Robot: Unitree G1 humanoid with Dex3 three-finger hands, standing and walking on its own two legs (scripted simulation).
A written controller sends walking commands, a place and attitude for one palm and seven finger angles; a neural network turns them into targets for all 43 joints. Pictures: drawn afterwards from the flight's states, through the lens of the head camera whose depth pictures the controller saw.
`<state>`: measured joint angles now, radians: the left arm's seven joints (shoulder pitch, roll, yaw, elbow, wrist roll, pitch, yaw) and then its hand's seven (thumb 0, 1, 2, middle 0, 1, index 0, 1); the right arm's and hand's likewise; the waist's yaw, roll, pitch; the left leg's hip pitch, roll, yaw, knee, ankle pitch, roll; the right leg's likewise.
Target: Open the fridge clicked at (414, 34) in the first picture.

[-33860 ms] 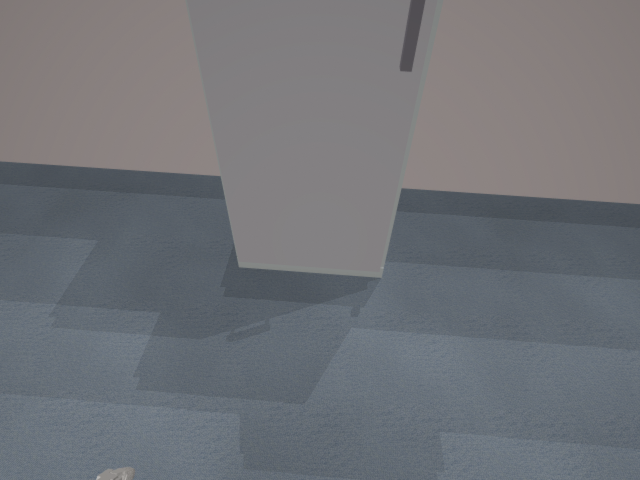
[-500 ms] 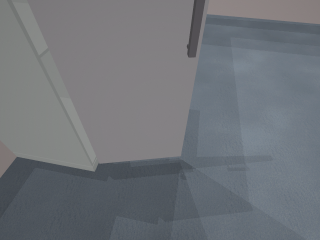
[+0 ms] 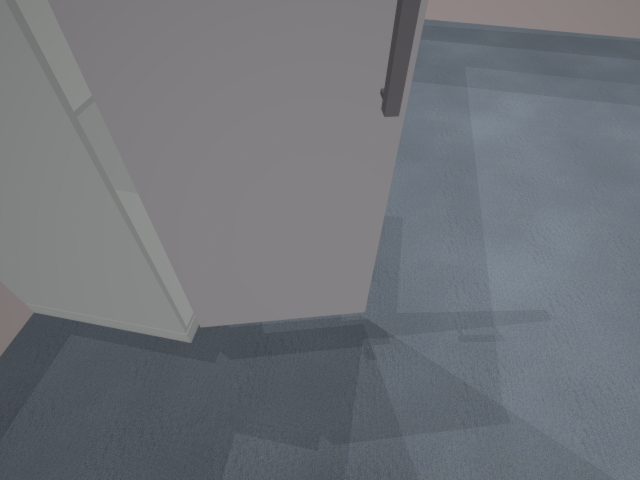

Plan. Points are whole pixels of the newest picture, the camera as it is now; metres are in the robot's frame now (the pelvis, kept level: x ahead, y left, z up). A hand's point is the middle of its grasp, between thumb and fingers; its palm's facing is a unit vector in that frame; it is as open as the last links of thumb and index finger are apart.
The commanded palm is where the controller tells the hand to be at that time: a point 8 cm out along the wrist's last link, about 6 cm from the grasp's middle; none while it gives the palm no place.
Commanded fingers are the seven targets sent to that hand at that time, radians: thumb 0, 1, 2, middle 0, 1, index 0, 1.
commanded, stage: look to check the result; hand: right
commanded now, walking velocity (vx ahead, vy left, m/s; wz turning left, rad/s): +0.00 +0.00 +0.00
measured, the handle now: (402, 9) +0.69 -0.07 +0.27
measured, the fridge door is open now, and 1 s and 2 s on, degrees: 73 73 73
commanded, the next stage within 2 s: stand and wait in 0.16 s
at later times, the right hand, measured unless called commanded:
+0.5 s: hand out of the picture +0.01 -0.16 -0.18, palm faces +0.01 +0.98 -0.19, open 7.4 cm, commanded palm none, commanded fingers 0.00 -0.90 -0.90 0.20 0.30 0.20 0.30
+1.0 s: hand out of the picture +0.01 -0.16 -0.18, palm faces +0.01 +0.98 -0.18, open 7.4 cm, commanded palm none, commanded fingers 0.00 -0.90 -0.90 0.20 0.30 0.20 0.30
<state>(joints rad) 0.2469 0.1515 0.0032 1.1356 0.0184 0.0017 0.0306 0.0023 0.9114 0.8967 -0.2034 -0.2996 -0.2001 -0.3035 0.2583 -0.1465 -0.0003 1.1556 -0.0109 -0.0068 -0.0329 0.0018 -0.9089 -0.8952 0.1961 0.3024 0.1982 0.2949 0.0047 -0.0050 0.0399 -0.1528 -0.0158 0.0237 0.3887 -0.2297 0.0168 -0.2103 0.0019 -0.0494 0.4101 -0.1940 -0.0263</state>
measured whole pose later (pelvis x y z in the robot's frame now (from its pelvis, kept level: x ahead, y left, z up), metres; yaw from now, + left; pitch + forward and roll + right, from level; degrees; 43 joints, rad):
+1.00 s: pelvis +0.01 +0.01 +0.00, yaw +0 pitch -1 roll +0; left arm 0.25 0.15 0.00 1.15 0.02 0.00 0.03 0.00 0.90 0.90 -0.20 -0.30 -0.20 -0.30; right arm 0.26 -0.15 0.00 1.15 -0.01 -0.01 -0.03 0.00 -0.91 -0.90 0.20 0.30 0.20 0.29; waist 0.01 0.00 0.04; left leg -0.11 -0.03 0.02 0.36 -0.23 0.03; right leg -0.17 -0.01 -0.05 0.40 -0.21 -0.01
